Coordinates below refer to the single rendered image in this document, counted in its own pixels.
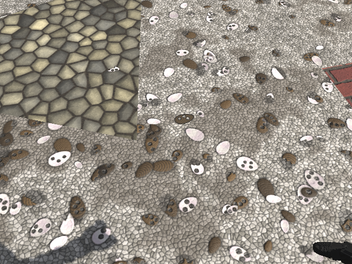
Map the right robot hand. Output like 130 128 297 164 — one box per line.
313 241 352 264

